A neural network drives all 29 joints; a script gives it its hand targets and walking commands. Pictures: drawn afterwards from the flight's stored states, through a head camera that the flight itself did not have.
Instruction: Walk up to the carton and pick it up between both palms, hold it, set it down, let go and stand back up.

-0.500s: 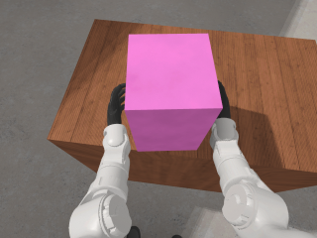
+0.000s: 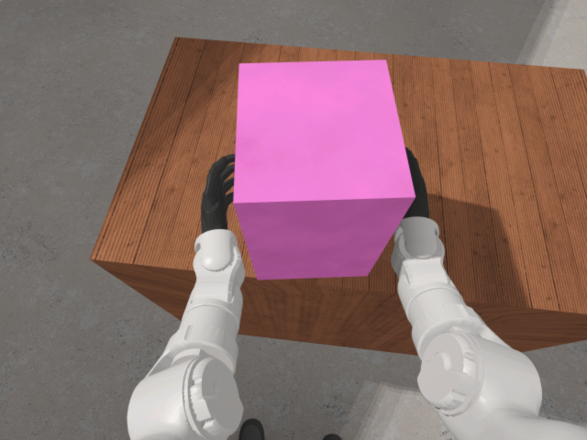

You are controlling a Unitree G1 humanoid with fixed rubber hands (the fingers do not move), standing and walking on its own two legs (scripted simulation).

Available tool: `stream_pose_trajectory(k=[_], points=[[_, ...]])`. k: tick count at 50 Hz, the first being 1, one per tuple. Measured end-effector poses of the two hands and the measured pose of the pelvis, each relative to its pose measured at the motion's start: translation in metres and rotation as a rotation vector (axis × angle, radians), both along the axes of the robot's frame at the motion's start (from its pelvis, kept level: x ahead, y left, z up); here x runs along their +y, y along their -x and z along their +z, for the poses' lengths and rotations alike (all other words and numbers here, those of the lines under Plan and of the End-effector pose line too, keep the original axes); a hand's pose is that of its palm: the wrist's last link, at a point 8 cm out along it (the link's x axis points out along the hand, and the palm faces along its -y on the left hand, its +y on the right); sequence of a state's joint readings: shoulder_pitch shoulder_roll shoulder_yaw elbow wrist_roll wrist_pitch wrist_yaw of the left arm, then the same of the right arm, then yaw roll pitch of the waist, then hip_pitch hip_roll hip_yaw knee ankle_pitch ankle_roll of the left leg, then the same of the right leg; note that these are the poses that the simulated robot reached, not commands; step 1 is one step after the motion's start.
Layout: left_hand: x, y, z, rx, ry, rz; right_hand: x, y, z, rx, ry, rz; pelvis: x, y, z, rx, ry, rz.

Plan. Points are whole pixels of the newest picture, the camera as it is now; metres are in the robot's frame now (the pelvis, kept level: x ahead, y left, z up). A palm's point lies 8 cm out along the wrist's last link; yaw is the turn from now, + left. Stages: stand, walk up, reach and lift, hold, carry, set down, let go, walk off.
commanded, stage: reach and lift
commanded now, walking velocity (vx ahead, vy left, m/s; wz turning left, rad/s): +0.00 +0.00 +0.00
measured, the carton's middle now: (312, 185) +0.46 +0.02 +0.01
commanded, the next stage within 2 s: none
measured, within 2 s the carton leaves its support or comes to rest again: leaves its support in 1.90 s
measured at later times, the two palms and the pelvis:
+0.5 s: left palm (218, 221) +0.41 +0.15 -0.01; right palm (409, 206) +0.44 -0.11 +0.01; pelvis -0.01 +0.00 -0.01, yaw +1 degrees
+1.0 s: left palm (220, 225) +0.41 +0.15 -0.02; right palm (412, 213) +0.43 -0.12 +0.00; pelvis -0.02 +0.00 -0.02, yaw +0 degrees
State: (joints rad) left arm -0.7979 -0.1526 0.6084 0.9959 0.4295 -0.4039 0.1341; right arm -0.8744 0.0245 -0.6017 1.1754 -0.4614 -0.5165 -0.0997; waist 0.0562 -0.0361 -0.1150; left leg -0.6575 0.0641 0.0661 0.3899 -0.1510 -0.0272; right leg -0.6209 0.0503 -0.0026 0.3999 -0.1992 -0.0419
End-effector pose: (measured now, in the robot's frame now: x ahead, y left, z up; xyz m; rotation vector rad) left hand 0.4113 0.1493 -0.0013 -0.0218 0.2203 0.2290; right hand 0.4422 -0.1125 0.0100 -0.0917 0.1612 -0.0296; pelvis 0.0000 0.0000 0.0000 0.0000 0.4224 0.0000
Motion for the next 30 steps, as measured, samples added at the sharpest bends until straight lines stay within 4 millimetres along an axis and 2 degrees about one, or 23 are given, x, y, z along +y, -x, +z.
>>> stream_pose_trajectory(k=[30], points=[[0.000,0.002,-0.011,-0.091,0.055,0.013,-0.001,0.002,-0.006,-0.102,0.026,0.012,-0.003,0.009,-0.009,0.098,0.004,0.012]])
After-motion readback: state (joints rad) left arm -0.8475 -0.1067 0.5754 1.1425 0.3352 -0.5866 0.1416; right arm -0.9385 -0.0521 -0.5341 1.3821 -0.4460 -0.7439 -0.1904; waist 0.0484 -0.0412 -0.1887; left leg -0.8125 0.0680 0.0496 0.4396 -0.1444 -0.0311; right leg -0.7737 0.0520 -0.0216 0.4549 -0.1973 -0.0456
